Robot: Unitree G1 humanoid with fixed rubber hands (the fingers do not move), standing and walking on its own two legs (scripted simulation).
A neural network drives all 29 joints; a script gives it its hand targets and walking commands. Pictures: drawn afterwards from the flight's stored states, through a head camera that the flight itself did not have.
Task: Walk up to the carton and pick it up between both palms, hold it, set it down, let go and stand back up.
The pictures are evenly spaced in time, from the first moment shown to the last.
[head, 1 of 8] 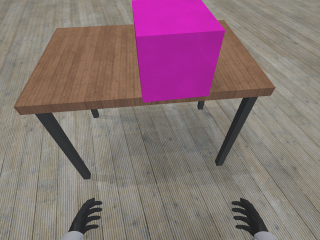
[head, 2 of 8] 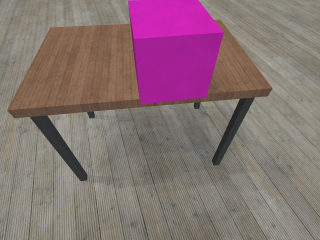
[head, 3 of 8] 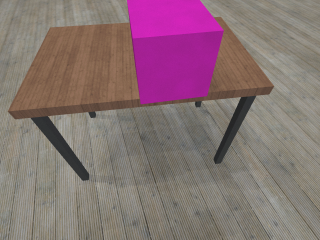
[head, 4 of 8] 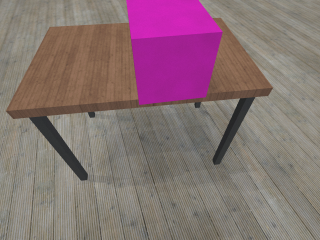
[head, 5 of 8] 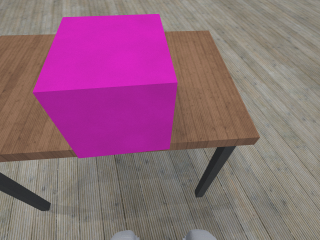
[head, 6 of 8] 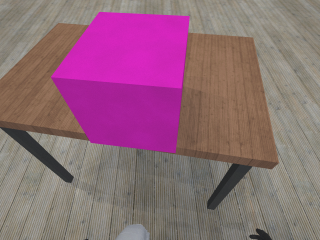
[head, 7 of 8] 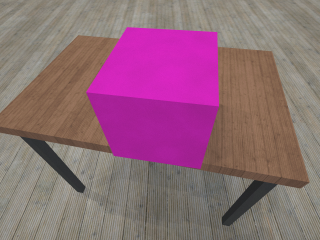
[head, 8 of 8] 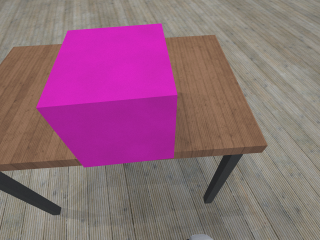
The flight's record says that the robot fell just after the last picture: no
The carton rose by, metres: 0.00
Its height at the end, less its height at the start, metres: +0.00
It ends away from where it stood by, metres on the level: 0.00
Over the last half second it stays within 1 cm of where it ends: yes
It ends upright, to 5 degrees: yes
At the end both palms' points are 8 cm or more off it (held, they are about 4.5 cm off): yes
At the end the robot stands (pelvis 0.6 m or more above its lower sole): yes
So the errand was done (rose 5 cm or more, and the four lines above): no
